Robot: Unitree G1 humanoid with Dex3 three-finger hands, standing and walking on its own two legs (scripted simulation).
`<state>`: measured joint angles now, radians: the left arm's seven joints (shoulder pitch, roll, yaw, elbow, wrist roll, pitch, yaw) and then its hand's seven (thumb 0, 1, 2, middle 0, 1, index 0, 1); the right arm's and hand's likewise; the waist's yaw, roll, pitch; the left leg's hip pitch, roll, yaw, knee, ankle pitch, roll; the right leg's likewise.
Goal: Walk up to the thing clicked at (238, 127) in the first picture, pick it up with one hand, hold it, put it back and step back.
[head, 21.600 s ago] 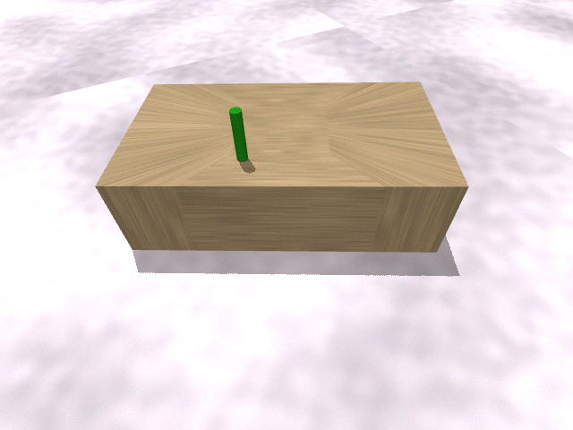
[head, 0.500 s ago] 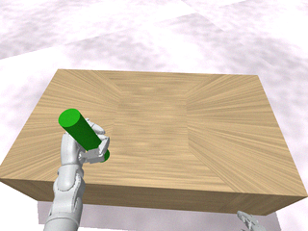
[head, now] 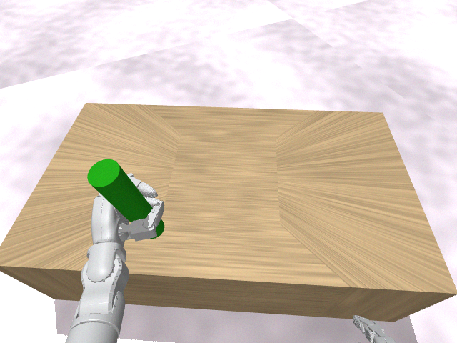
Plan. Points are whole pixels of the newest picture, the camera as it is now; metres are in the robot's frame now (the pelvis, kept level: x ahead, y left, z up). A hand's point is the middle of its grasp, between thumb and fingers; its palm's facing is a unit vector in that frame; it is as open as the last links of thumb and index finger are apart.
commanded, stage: hold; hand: left
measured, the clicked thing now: (133, 205) +0.34 +0.18 +0.07
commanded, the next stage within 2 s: crouch in 0.48 s
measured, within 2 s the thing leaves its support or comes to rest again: neither
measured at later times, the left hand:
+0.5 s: hand (143, 213) +0.34 +0.17 +0.05, palm faces +0.14 -0.99 -0.01, open 5.5 cm
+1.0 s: hand (152, 214) +0.39 +0.18 -0.04, palm faces +0.12 -0.99 -0.01, open 5.5 cm
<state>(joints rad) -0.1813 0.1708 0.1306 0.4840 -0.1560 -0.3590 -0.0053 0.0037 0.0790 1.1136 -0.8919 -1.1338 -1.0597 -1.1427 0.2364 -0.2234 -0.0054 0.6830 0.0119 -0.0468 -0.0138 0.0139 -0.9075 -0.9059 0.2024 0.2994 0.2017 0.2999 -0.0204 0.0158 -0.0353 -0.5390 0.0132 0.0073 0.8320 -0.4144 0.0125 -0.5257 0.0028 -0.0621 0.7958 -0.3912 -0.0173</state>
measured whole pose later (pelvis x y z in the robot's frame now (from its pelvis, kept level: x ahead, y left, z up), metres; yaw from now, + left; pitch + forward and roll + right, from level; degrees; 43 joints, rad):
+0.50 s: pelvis +0.00 +0.00 +0.00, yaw +0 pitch +7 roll -1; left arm -0.17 0.17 0.14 0.47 -0.15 -0.36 0.00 0.00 0.08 1.11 -0.89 -1.14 -1.06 -1.14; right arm 0.23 -0.22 0.00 0.68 0.01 -0.04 -0.02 0.01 -0.91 -0.91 0.20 0.30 0.20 0.30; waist -0.02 0.01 -0.03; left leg -0.54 0.01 0.01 0.83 -0.41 0.01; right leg -0.53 0.00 -0.06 0.80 -0.39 -0.02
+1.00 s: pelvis -0.02 +0.00 -0.05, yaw +0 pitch +18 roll -2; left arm -0.47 0.25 0.23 0.85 -0.14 -0.53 -0.06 0.00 0.08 1.12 -0.89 -1.13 -1.06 -1.14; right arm 0.22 -0.24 -0.01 0.68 -0.02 -0.07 0.02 0.01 -0.89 -0.90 0.20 0.30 0.20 0.30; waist -0.07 -0.01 -0.07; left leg -0.94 0.02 -0.01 1.12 -0.49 0.01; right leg -0.92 0.00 -0.07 1.08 -0.47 -0.02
